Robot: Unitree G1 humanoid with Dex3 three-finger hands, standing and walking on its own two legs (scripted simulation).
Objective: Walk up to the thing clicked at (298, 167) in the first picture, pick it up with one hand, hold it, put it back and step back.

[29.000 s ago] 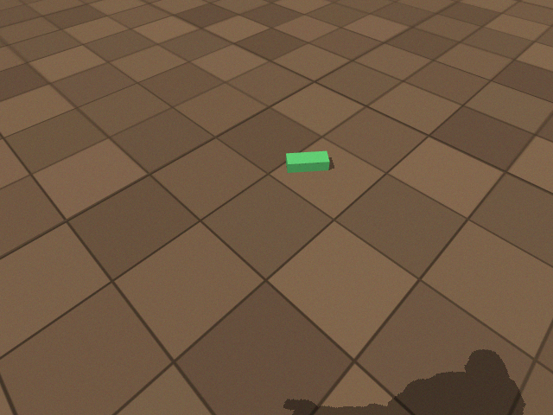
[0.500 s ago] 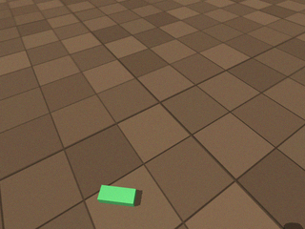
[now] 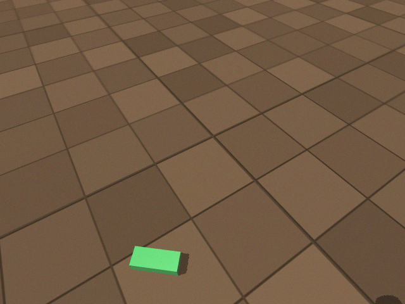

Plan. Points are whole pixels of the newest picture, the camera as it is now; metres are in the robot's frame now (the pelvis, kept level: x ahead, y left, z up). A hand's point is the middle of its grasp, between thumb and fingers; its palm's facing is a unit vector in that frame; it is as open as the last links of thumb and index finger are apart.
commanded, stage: walk up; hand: left
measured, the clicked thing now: (156, 260) +0.45 +0.25 -0.75
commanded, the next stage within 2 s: none
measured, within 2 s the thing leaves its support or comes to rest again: neither
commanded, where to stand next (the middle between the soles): +0.05 +0.02 m, yaw -3 degrees
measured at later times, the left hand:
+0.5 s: hand out of the picture +0.04 +0.37 -0.18, palm faces -0.01 -0.88 -0.47, open 7.4 cm
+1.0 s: hand out of the picture +0.01 +0.28 -0.19, palm faces -0.07 -0.94 -0.34, open 7.4 cm
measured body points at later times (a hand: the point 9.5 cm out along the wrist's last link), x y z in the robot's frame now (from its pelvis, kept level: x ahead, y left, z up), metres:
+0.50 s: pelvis -0.06 +0.07 -0.03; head +0.02 +0.08 +0.41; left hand +0.04 +0.42 -0.15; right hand +0.05 -0.26 -0.15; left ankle -0.05 +0.20 -0.75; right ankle -0.04 -0.13 -0.73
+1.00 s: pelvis -0.06 +0.00 -0.04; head -0.04 +0.02 +0.41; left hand +0.01 +0.33 -0.16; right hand -0.03 -0.37 -0.11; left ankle -0.05 +0.19 -0.74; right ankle -0.02 -0.15 -0.75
